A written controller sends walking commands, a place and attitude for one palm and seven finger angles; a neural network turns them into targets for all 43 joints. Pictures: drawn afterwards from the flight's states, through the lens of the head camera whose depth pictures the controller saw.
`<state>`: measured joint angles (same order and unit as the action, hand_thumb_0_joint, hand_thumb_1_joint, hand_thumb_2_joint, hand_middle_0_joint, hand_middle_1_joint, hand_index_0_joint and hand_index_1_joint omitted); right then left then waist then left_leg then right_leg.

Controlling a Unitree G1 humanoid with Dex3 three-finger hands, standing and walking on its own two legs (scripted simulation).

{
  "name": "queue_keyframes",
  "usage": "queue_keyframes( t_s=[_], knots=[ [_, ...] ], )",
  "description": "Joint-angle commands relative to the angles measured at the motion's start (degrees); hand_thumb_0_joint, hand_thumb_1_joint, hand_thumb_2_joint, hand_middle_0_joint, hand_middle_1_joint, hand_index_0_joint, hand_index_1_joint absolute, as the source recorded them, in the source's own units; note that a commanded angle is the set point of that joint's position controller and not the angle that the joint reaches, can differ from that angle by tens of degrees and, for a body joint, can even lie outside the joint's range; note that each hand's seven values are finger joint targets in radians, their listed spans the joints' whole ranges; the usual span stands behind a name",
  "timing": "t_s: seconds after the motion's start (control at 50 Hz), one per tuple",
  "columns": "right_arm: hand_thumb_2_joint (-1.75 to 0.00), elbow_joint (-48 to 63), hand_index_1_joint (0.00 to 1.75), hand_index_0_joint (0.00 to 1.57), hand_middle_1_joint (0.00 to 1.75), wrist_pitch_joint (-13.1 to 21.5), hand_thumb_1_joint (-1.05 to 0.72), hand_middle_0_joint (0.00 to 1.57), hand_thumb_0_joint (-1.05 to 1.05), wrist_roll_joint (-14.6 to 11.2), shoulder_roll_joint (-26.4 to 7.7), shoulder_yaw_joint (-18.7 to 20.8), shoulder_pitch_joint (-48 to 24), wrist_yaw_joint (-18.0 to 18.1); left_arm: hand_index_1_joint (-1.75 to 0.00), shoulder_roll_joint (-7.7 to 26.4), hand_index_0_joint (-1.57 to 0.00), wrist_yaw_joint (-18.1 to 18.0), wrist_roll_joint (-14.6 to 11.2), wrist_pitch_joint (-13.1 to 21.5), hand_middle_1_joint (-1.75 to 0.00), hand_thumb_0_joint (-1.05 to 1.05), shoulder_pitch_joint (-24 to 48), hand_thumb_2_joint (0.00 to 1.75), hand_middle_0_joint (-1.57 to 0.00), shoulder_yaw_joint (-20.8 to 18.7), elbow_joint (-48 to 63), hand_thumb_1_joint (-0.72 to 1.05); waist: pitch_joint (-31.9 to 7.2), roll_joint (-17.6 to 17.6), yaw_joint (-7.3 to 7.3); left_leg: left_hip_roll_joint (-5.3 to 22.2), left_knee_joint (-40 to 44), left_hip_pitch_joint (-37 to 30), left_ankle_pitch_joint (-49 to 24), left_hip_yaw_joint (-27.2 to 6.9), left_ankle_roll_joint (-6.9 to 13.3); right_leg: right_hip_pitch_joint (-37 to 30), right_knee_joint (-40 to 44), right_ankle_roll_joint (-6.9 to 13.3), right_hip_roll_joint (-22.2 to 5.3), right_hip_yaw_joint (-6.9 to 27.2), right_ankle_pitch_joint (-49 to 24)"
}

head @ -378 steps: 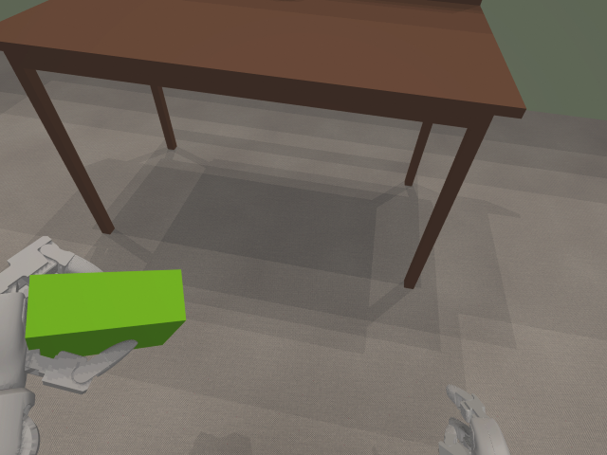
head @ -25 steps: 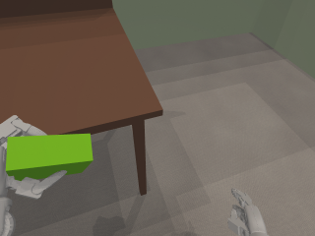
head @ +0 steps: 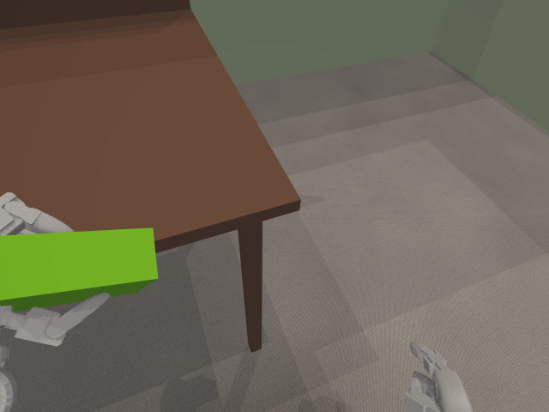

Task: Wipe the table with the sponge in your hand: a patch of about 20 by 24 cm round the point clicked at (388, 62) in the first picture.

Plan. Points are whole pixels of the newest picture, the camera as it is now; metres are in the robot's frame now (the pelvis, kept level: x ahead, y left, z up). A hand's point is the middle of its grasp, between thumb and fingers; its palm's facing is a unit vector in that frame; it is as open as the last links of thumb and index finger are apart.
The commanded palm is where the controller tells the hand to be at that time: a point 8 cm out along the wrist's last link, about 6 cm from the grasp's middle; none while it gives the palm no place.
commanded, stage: shuffle to correct the standing spot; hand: left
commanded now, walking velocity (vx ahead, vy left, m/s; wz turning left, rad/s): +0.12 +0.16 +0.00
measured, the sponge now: (103, 267) +0.23 +0.21 +0.16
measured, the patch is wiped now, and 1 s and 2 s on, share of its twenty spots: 0.00 0.00 0.00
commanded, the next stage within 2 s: come to a stop and stand still in 0.34 s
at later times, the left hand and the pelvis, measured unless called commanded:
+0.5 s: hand (28, 176) +0.33 +0.32 +0.19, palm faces +0.34 -0.82 -0.45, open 9.7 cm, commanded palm +0.26 +0.37 +0.20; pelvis +0.09 +0.10 +0.01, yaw -2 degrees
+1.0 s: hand out of the picture +0.34 +0.38 +0.18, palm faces +0.39 -0.85 -0.37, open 9.7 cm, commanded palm +0.29 +0.41 +0.20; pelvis +0.11 +0.14 +0.03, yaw -3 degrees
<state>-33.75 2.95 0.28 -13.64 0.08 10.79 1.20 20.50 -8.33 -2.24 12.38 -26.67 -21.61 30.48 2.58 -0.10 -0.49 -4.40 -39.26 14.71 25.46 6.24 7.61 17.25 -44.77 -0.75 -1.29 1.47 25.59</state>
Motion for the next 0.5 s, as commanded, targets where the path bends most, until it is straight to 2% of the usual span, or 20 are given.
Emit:
queue_keyframes(
  t_s=[0.0, 0.02, 0.04, 0.06, 0.08, 0.1, 0.12, 0.14, 0.16, 0.18, 0.2, 0.22, 0.26, 0.3, 0.32, 0.4, 0.42, 0.44, 0.46, 0.48],
  knots=[
    [-0.90, 10.4, 0.30, 0.20, 0.30, 4.3, -0.90, 0.20, 0.00, 1.3, -6.2, 3.3, -5.0, -0.1, -1.60, 12.3, -1.20, -1.2, -0.7, 3.4, -1.60, 0.00, 7.4, 1.30, -1.20, -7.9, 14.1, 0.10, -5.3, -11.7, 1.77, 17.3, 20.3, -22.5, -50.0, -23.1, -10.3, 24.7, -25.5, 2.3, 2.8, -4.4, 5.0],
    [-0.90, 11.2, 0.30, 0.20, 0.30, 4.2, -0.90, 0.20, 0.00, 1.3, -6.4, 3.7, -6.6, -0.6, -1.60, 11.9, -1.20, -1.1, -1.3, 3.2, -1.60, 0.00, 9.2, 1.30, -1.20, -7.2, 16.0, 0.10, -5.3, -13.4, 0.64, 14.1, 20.3, -19.2, -54.5, -16.0, -16.5, 20.4, -22.4, 2.5, 2.7, -7.7, 5.2],
    [-0.90, 11.3, 0.30, 0.20, 0.30, 4.6, -0.90, 0.20, 0.00, 1.6, -6.5, 4.7, -6.5, -1.1, -1.60, 11.1, -1.20, -1.1, -1.6, 2.7, -1.60, 0.00, 8.0, 1.30, -1.20, -7.2, 15.1, 0.10, -4.3, -14.2, 0.14, 9.1, 20.8, -13.4, -57.9, -7.7, -19.4, 11.8, -11.2, 2.5, 3.0, -13.2, 3.7],
    [-0.90, 12.1, 0.30, 0.20, 0.30, 4.9, -0.90, 0.20, 0.00, 1.8, -6.4, 5.0, -7.6, -1.5, -1.60, 10.6, -1.20, -1.1, -1.9, 2.4, -1.60, 0.00, 6.1, 1.30, -1.20, -7.2, 14.7, 0.10, -3.6, -15.9, -0.85, 5.3, 18.1, -4.4, -63.2, -1.9, -20.4, -1.6, 3.6, 2.8, 3.5, -18.3, -0.3],
    [-0.90, 12.3, 0.30, 0.20, 0.30, 5.1, -0.90, 0.20, 0.00, 1.3, -6.6, 5.0, -8.4, -1.7, -1.60, 11.4, -1.20, -1.6, -2.3, 2.3, -1.60, 0.00, 1.8, 1.30, -1.20, -8.7, 12.7, 0.10, -5.6, -11.4, -2.98, 3.8, 2.8, 8.3, -67.3, 0.8, -20.6, -20.8, 16.1, 4.4, 4.6, -20.3, -7.9],
    [-0.90, 11.1, 0.30, 0.20, 0.30, 4.8, -0.90, 0.20, 0.00, -0.1, -5.9, 4.8, -7.7, -1.9, -1.60, 11.3, -1.20, -1.4, -1.6, 2.2, -1.60, 0.00, -1.4, 1.30, -1.20, -8.6, 11.0, 0.10, -10.5, 5.1, -5.51, 0.8, -27.6, 16.6, -52.6, 1.0, -17.8, -32.7, 25.4, 9.4, -3.7, -11.6, -23.1],
    [-0.90, 8.3, 0.30, 0.20, 0.30, 4.5, -0.90, 0.20, 0.00, -1.6, -5.2, 3.9, -4.9, -1.5, -1.60, 8.6, -1.20, -0.6, -1.7, 3.4, -1.60, 0.00, -1.2, 1.30, -1.20, -5.8, 8.1, 0.10, -13.1, 20.2, -1.65, 1.8, -43.6, 17.4, -2.2, -6.1, -8.4, -25.0, 19.5, 12.8, -16.1, 5.0, -35.5],
    [-0.90, 10.5, 0.30, 0.20, 0.30, 3.3, -0.90, 0.20, 0.00, -0.2, -6.6, 3.6, -5.4, -0.9, -1.60, 11.8, -1.20, -0.1, -1.7, 2.9, -1.60, 0.00, -2.8, 1.30, -1.20, -9.5, 9.8, 0.10, -12.5, 9.9, -0.93, 1.6, -44.6, 24.4, 3.0, -10.5, -6.9, -22.2, 21.5, 13.6, -21.8, 21.8, -33.7],
    [-0.90, 10.4, 0.30, 0.20, 0.30, 2.9, -0.90, 0.20, 0.00, 0.5, -5.9, 3.8, -6.3, -1.2, -1.60, 17.5, -1.20, -0.7, -1.5, 3.5, -1.60, 0.00, 0.3, 1.30, -1.20, -14.4, 15.3, 0.10, -10.0, -2.3, -0.94, 5.7, -42.5, 26.9, 0.2, -14.2, -6.7, -17.9, 22.4, 12.8, -23.5, 21.1, -28.3],
    [-0.90, 8.9, 0.30, 0.20, 0.30, 1.8, -0.90, 0.20, 0.00, 0.5, -4.6, 3.1, -4.6, -1.8, -1.60, 17.1, -1.20, -0.5, -1.2, 3.8, -1.60, 0.00, -7.0, 1.30, -1.20, -15.7, 8.7, 0.10, -6.1, -5.6, -0.19, 8.2, -40.7, 28.5, 1.2, -13.9, -7.5, -11.7, 23.3, 12.4, -20.7, 18.9, -22.4],
    [-0.90, 9.1, 0.30, 0.20, 0.30, 1.0, -0.90, 0.20, 0.00, -0.2, -5.1, 3.6, -3.6, -2.4, -1.60, 12.0, -1.20, 0.8, -1.9, 4.1, -1.60, 0.00, -6.4, 1.30, -1.20, -11.8, 11.0, 0.10, -6.1, 1.8, 0.33, 7.6, -40.8, 28.5, -3.2, -10.8, -8.6, -11.7, 25.7, 12.1, -18.5, 16.2, -19.4],
    [-0.90, 8.9, 0.30, 0.20, 0.30, 0.8, -0.90, 0.20, 0.00, -0.8, -6.1, 4.1, -4.2, -2.7, -1.60, 12.1, -1.20, 1.1, -1.9, 4.2, -1.60, 0.00, -1.7, 1.30, -1.20, -10.7, 13.8, 0.10, -5.9, 6.8, 1.01, 9.0, -39.1, 27.7, -5.6, -11.2, -9.1, -10.8, 26.3, 12.0, -17.9, 15.3, -20.7],
    [-0.90, 7.2, 0.30, 0.20, 0.30, 1.7, -0.90, 0.20, 0.00, -0.9, -5.7, 3.5, -5.5, -1.8, -1.60, 11.7, -1.20, 0.4, -0.9, 5.0, -1.60, 0.00, 4.6, 1.30, -1.20, -9.3, 12.5, 0.10, -3.9, 4.4, 1.57, 11.0, -32.7, 22.8, -9.8, -9.7, -9.0, -5.2, 26.8, 11.3, -16.8, 9.8, -26.3],
    [-0.90, 6.6, 0.30, 0.20, 0.30, 2.6, -0.90, 0.20, 0.00, -0.7, -4.4, 3.1, -5.2, -0.9, -1.60, 10.8, -1.20, 0.2, -0.3, 4.4, -1.60, 0.00, 7.4, 1.30, -1.20, -7.2, 10.2, 0.10, -3.4, 4.6, 1.42, 10.1, -19.2, 12.7, -12.5, -5.1, -8.4, -0.8, 24.6, 8.8, -13.6, 3.1, -28.2],
    [-0.90, 6.6, 0.30, 0.20, 0.30, 3.3, -0.90, 0.20, 0.00, -0.7, -4.0, 3.1, -6.4, -0.3, -1.60, 12.3, -1.20, -0.3, 0.0, 4.0, -1.60, 0.00, 9.4, 1.30, -1.20, -7.3, 10.2, 0.10, -3.0, 6.6, 0.50, 8.9, -13.6, 7.7, -11.6, -2.6, -7.9, 0.4, 23.4, 8.0, -13.3, 2.2, -28.3],
    [-0.90, 8.1, 0.30, 0.20, 0.30, 5.2, -0.90, 0.20, 0.00, -0.5, -2.8, 3.3, -7.2, 1.1, -1.60, 11.4, -1.20, -1.0, -0.3, 2.6, -1.60, 0.00, 5.5, 1.30, -1.20, -7.5, 8.2, 0.10, -5.1, 10.9, -0.95, 3.9, 4.5, -1.4, -16.3, 4.7, -7.4, -7.4, 16.4, 4.9, -10.9, -2.9, -32.6],
    [-0.90, 8.5, 0.30, 0.20, 0.30, 5.2, -0.90, 0.20, 0.00, -0.9, -3.3, 3.7, -7.3, 1.5, -1.60, 11.6, -1.20, -1.2, -0.4, 2.1, -1.60, 0.00, 3.2, 1.30, -1.20, -8.2, 7.3, 0.10, -4.9, 10.2, -0.59, 4.1, 8.4, -4.3, -18.2, 3.0, -6.9, -6.8, 12.2, 3.7, -10.5, -2.9, -32.7],
    [-0.90, 9.2, 0.30, 0.20, 0.30, 5.1, -0.90, 0.20, 0.00, -1.1, -3.9, 3.9, -6.2, 1.7, -1.60, 10.6, -1.20, -1.0, -0.7, 2.3, -1.60, 0.00, 2.8, 1.30, -1.20, -7.7, 10.7, 0.10, -7.6, 5.1, -0.22, 5.4, 11.0, -7.8, -24.3, -0.2, -5.9, -6.9, 5.3, 2.0, -8.1, -4.5, -32.6],
    [-0.90, 9.9, 0.30, 0.20, 0.30, 5.2, -0.90, 0.20, 0.00, -1.4, -5.0, 4.4, -5.8, 1.9, -1.60, 11.0, -1.20, -1.0, -1.2, 2.4, -1.60, 0.00, 2.7, 1.30, -1.20, -8.8, 13.6, 0.10, -10.9, -2.6, 0.05, 12.3, 11.7, -15.6, -38.9, -9.2, -2.7, -0.1, -3.5, -0.8, -3.1, -6.9, -25.6],
    [-0.90, 10.6, 0.30, 0.20, 0.30, 5.1, -0.90, 0.20, 0.00, -1.2, -5.0, 4.3, -5.3, 1.6, -1.60, 11.2, -1.20, -1.0, -1.3, 2.6, -1.60, 0.00, 3.2, 1.30, -1.20, -9.3, 15.6, 0.10, -12.4, -8.8, 0.16, 18.9, 13.8, -20.4, -54.4, -17.0, 1.0, 7.9, -11.6, -0.9, 0.5, -5.6, -1.5]
  ],
)
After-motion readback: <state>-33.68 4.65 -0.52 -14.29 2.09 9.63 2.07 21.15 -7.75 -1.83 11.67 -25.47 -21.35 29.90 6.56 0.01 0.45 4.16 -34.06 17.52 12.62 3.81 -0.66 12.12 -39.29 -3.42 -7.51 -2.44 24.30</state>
